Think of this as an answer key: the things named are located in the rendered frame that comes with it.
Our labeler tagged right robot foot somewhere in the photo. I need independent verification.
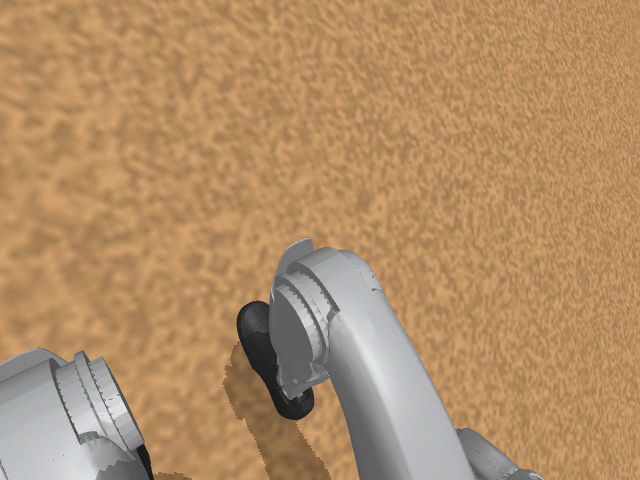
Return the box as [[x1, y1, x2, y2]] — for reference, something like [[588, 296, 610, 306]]
[[237, 301, 314, 420]]

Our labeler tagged left robot foot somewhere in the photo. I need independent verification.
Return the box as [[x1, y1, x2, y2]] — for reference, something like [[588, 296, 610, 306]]
[[136, 444, 154, 480]]

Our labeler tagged right robot hand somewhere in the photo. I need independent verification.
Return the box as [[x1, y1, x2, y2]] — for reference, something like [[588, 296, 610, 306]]
[[454, 426, 521, 480]]

